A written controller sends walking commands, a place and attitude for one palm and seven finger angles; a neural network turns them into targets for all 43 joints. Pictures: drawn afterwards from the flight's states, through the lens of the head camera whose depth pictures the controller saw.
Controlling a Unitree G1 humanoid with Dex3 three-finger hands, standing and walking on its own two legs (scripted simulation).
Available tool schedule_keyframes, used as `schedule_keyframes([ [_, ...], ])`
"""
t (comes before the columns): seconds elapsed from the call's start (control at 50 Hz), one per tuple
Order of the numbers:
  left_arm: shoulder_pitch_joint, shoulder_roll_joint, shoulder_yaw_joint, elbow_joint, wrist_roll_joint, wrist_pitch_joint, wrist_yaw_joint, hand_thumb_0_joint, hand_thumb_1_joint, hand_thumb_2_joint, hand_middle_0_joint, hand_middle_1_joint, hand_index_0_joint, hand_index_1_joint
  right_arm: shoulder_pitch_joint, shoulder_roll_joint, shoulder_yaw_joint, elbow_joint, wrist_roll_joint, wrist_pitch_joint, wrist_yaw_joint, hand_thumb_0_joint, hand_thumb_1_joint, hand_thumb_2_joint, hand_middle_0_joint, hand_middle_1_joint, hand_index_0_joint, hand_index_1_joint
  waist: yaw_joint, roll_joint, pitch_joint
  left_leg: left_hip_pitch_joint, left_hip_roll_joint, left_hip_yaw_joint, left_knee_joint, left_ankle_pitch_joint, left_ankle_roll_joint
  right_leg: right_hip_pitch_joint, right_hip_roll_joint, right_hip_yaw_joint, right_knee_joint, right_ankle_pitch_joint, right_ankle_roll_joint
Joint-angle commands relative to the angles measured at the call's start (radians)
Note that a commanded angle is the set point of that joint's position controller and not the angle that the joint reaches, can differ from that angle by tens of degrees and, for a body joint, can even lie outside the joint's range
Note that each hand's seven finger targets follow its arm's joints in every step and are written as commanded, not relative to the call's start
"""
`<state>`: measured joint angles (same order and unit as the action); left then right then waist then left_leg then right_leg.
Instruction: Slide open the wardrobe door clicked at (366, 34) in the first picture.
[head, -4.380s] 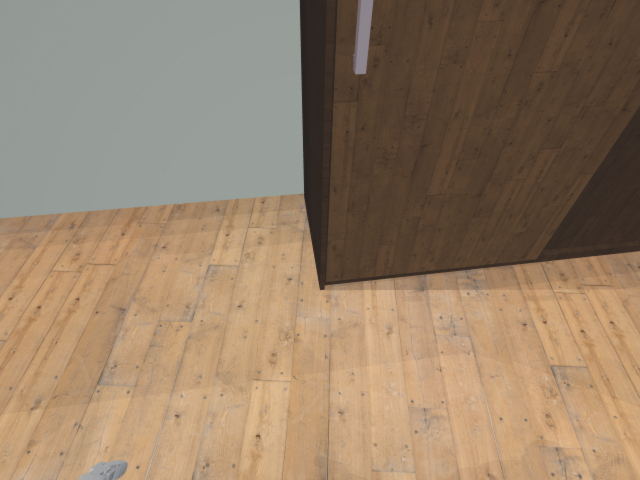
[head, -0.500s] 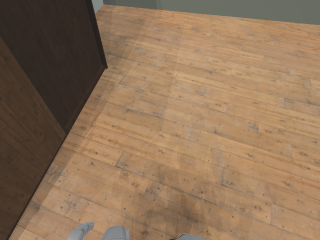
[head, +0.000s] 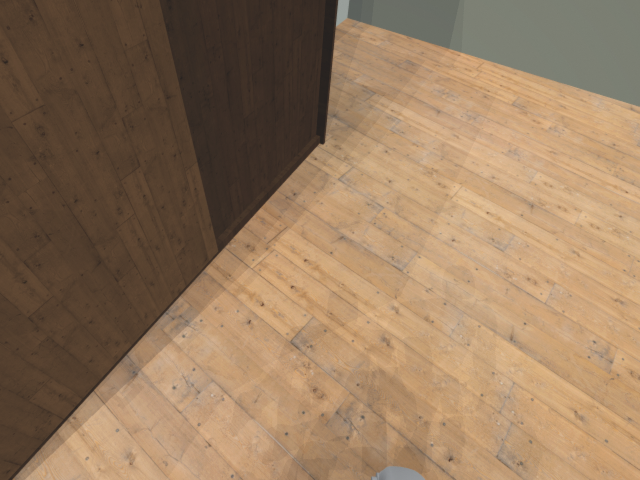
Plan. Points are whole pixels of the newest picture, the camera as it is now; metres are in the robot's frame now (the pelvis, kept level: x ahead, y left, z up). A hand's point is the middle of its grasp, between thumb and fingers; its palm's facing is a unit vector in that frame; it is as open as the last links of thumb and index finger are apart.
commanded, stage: turn to face it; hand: left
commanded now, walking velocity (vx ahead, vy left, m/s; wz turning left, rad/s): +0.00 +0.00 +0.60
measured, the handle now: out of the picture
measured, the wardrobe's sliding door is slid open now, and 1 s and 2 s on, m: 0.00 0.00 0.00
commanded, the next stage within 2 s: take the last steps up to it in 1.72 s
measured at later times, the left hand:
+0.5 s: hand out of the picture +0.00 +0.14 -0.15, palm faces +0.32 -0.91 -0.26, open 7.4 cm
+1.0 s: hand out of the picture -0.09 +0.19 -0.15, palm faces +0.59 -0.75 -0.30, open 7.4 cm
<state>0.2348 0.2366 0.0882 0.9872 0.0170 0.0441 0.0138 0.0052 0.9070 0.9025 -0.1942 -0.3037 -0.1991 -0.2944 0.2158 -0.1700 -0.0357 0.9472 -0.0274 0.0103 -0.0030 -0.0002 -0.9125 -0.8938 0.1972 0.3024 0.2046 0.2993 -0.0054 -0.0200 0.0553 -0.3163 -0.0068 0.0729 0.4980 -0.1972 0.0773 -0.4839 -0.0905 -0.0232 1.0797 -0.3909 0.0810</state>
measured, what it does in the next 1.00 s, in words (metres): steps on the spot, turning left: right foot, then left foot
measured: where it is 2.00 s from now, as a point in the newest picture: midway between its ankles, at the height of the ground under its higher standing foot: outside the picture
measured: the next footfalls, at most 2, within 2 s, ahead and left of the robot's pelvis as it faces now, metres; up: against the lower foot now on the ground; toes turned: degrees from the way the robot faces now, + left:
right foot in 0.28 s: +0.05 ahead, -0.18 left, +0.00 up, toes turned +9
left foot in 0.66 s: -0.05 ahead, +0.09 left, +0.00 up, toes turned +32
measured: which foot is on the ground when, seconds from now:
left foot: down 0.00-0.26, up 0.28-0.64, down 0.66-1.00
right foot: up 0.00-0.26, down 0.28-0.66, up 0.68-1.00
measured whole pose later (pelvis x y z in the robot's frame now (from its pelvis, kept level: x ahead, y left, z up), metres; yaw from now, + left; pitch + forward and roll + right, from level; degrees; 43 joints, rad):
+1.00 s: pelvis -0.05 -0.05 -0.01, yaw +37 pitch +0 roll +0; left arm 0.16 0.25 0.07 0.87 0.00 0.04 0.01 0.01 0.91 0.90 -0.19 -0.30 -0.20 -0.29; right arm 0.18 -0.22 -0.06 0.90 -0.03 0.05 0.02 0.00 -0.90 -0.89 0.20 0.30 0.21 0.30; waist -0.03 0.02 0.08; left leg -0.34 -0.04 -0.08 0.54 -0.21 0.00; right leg -0.37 -0.04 -0.02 0.77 -0.42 0.08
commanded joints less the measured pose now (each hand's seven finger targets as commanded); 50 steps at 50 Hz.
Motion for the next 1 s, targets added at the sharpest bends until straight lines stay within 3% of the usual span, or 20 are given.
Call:
schedule_keyframes([
  [0.0,-0.044,0.051,0.014,-0.098,-0.001,-0.02,0.003,0.0,0.9,0.9,-0.2,-0.3,-0.2,-0.3,0.049,-0.21,-0.068,-0.051,0.006,-0.012,-0.013,0.0,-0.9,-0.9,0.2,0.3,0.2,0.3,-0.025,0.141,-0.125,0.187,0.251,-0.322,-0.184,0.253,0.089,-0.052,0.001,0.012,-0.073,-0.006,0.014],
  [0.12,-0.064,0.049,0.007,-0.132,-0.008,-0.02,0.008,0.0,0.9,0.9,-0.2,-0.3,-0.2,-0.3,0.03,-0.24,-0.089,-0.059,0.0,0.005,-0.007,0.0,-0.9,-0.9,0.2,0.3,0.2,0.3,-0.031,0.187,-0.133,0.135,0.231,-0.415,-0.151,0.223,0.097,0.054,0.048,0.013,-0.26,-0.052,0.001],
  [0.2,0.042,0.076,0.008,-0.123,-0.012,-0.031,0.015,0.0,0.9,0.9,-0.2,-0.3,-0.2,-0.3,-0.041,-0.24,-0.1,-0.094,0.007,0.016,0.001,0.0,-0.9,-0.9,0.2,0.3,0.2,0.3,0.023,0.179,-0.149,0.002,0.163,-0.424,-0.081,0.18,0.044,0.291,0.073,-0.002,-0.568,0.09,-0.019],
  [0.22,0.084,0.109,0.017,-0.118,-0.008,-0.038,0.019,0.0,0.9,0.9,-0.2,-0.3,-0.2,-0.3,-0.053,-0.212,-0.097,-0.108,0.012,0.018,0.006,0.0,-0.9,-0.9,0.2,0.3,0.2,0.3,0.047,0.108,-0.155,-0.115,0.111,-0.379,-0.017,0.056,-0.009,0.425,0.014,0.039,-0.714,0.134,-0.039],
  [0.24,0.096,0.204,0.035,-0.129,0.01,-0.046,0.027,0.0,0.9,0.9,-0.2,-0.3,-0.2,-0.3,-0.043,-0.139,-0.087,-0.13,0.019,0.02,0.012,0.0,-0.9,-0.9,0.2,0.3,0.2,0.3,0.055,-0.168,-0.126,-0.34,-0.023,-0.217,0.211,-0.208,-0.093,0.523,-0.251,0.315,-0.857,-0.004,-0.128],
  [0.26,0.039,0.248,0.03,-0.159,0.008,-0.037,0.025,0.0,0.9,0.9,-0.2,-0.3,-0.2,-0.3,-0.051,-0.144,-0.088,-0.152,0.005,0.02,0.011,0.0,-0.9,-0.9,0.2,0.3,0.2,0.3,0.047,-0.257,-0.081,-0.362,-0.056,-0.125,0.443,-0.358,-0.119,0.379,-0.418,0.411,-0.884,0.003,-0.215],
  [0.3,-0.066,0.189,0.025,-0.187,0.005,-0.041,0.031,0.0,0.9,0.9,-0.2,-0.3,-0.2,-0.3,-0.061,-0.176,-0.097,-0.133,-0.001,0.04,0.019,0.0,-0.9,-0.9,0.2,0.3,0.2,0.3,0.003,-0.21,-0.015,-0.319,0.012,-0.144,0.667,-0.291,-0.112,0.215,-0.348,0.315,-0.869,0.021,-0.209],
  [0.32,-0.102,0.15,0.011,-0.19,0.006,-0.046,0.027,0.0,0.9,0.9,-0.2,-0.3,-0.2,-0.3,-0.055,-0.172,-0.092,-0.113,-0.003,0.042,0.026,0.0,-0.9,-0.9,0.2,0.3,0.2,0.3,-0.016,-0.15,0.033,-0.306,0.035,-0.125,0.72,-0.224,-0.122,0.184,-0.288,0.202,-0.83,0.116,-0.191],
  [0.36,-0.096,0.128,0.0,-0.191,0.01,-0.055,0.023,0.0,0.9,0.9,-0.2,-0.3,-0.2,-0.3,-0.025,-0.147,-0.083,-0.097,0.0,0.044,0.034,0.0,-0.9,-0.9,0.2,0.3,0.2,0.3,-0.026,-0.142,0.014,-0.287,0.036,-0.082,0.714,-0.177,-0.143,0.232,-0.231,0.066,-0.77,0.284,-0.172],
  [0.5,0.025,0.199,0.016,-0.148,0.017,-0.043,0.016,0.0,0.9,0.9,-0.2,-0.3,-0.2,-0.3,-0.146,-0.136,-0.06,-0.139,0.012,0.039,0.039,0.0,-0.9,-0.9,0.2,0.3,0.2,0.3,0.053,-0.199,-0.032,-0.162,0.037,0.018,0.361,-0.259,-0.153,0.355,-0.278,-0.017,-0.696,0.471,-0.19],
  [0.58,0.017,0.216,0.029,-0.145,0.01,-0.033,0.012,0.0,0.9,0.9,-0.2,-0.3,-0.2,-0.3,-0.067,-0.156,-0.058,-0.128,0.013,0.021,0.031,0.0,-0.9,-0.9,0.2,0.3,0.2,0.3,0.018,-0.192,-0.103,0.021,0.022,0.06,0.076,-0.13,-0.13,0.352,-0.273,-0.092,-0.553,0.532,-0.135],
  [0.6,0.015,0.203,0.026,-0.145,0.003,-0.027,0.008,0.0,0.9,0.9,-0.2,-0.3,-0.2,-0.3,-0.02,-0.19,-0.067,-0.116,0.012,0.014,0.033,0.0,-0.9,-0.9,0.2,0.3,0.2,0.3,-0.009,-0.109,-0.132,0.156,0.036,0.029,-0.068,-0.005,-0.118,0.276,-0.247,-0.13,-0.434,0.471,-0.087],
  [0.62,0.025,0.151,0.022,-0.173,-0.005,-0.021,0.002,0.0,0.9,0.9,-0.2,-0.3,-0.2,-0.3,0.039,-0.299,-0.093,-0.11,0.006,0.002,0.027,0.0,-0.9,-0.9,0.2,0.3,0.2,0.3,-0.044,0.151,-0.183,0.339,0.241,-0.24,-0.122,0.231,-0.031,0.049,-0.148,-0.172,-0.222,0.175,-0.016],
  [0.64,-0.036,0.09,-0.001,-0.222,-0.003,-0.021,-0.002,0.0,0.9,0.9,-0.2,-0.3,-0.2,-0.3,0.104,-0.385,-0.112,-0.097,0.01,0.005,0.021,0.0,-0.9,-0.9,0.2,0.3,0.2,0.3,-0.083,0.345,-0.172,0.365,0.442,-0.457,-0.132,0.582,0.097,-0.143,-0.055,-0.128,-0.037,-0.29,0.025],
  [0.66,-0.097,0.109,0.0,-0.226,0.002,-0.01,0.006,0.0,0.9,0.9,-0.2,-0.3,-0.2,-0.3,0.142,-0.366,-0.108,-0.069,0.009,0.003,0.013,0.0,-0.9,-0.9,0.2,0.3,0.2,0.3,-0.104,0.264,-0.181,0.3,0.43,-0.437,-0.131,0.453,0.127,-0.131,-0.058,-0.033,0.058,-0.251,0.008],
  [0.68,-0.12,0.095,0.007,-0.216,-0.003,-0.011,0.006,0.0,0.9,0.9,-0.2,-0.3,-0.2,-0.3,0.09,-0.346,-0.103,-0.079,0.004,0.003,0.001,0.0,-0.9,-0.9,0.2,0.3,0.2,0.3,-0.086,0.303,-0.14,0.226,0.375,-0.416,-0.144,0.318,0.118,-0.149,-0.056,-0.004,0.092,-0.189,0.006],
  [0.7,-0.118,0.111,0.011,-0.202,-0.004,-0.012,-0.001,0.0,0.9,0.9,-0.2,-0.3,-0.2,-0.3,0.02,-0.309,-0.091,-0.094,0.004,0.003,-0.003,0.0,-0.9,-0.9,0.2,0.3,0.2,0.3,-0.062,0.26,-0.098,0.157,0.332,-0.374,-0.157,0.221,0.098,-0.132,-0.06,0.008,0.099,-0.119,0.007],
  [0.76,-0.054,0.104,0.014,-0.16,0.0,-0.012,-0.011,0.0,0.9,0.9,-0.2,-0.3,-0.2,-0.3,-0.059,-0.263,-0.072,-0.12,0.002,-0.003,-0.004,0.0,-0.9,-0.9,0.2,0.3,0.2,0.3,-0.015,0.194,-0.092,0.126,0.232,-0.288,-0.156,0.245,0.057,-0.061,-0.03,0.001,0.029,-0.019,0.01],
  [0.9,-0.077,0.088,0.001,-0.185,-0.009,-0.017,-0.001,0.0,0.9,0.9,-0.2,-0.3,-0.2,-0.3,-0.028,-0.269,-0.084,-0.111,0.0,0.012,-0.001,0.0,-0.9,-0.9,0.2,0.3,0.2,0.3,-0.031,0.173,-0.118,0.14,0.222,-0.399,-0.124,0.265,0.091,0.055,0.038,0.006,-0.243,-0.056,0.003],
  [0.98,0.05,0.098,0.007,-0.166,-0.014,-0.032,0.009,0.0,0.9,0.9,-0.2,-0.3,-0.2,-0.3,-0.087,-0.257,-0.09,-0.134,0.007,0.022,0.004,0.0,-0.9,-0.9,0.2,0.3,0.2,0.3,0.038,0.148,-0.136,-0.031,0.156,-0.409,-0.021,0.198,0.034,0.343,0.059,-0.011,-0.596,0.129,-0.013],
])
